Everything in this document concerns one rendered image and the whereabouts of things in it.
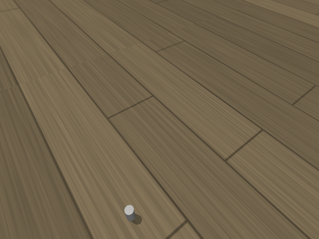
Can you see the can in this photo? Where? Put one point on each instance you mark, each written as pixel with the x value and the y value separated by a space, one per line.
pixel 130 213

